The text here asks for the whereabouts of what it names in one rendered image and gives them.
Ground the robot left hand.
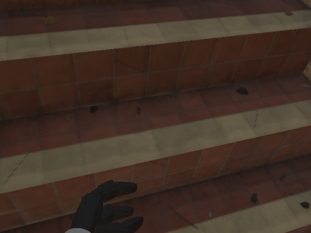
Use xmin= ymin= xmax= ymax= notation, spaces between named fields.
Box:
xmin=70 ymin=180 xmax=144 ymax=233

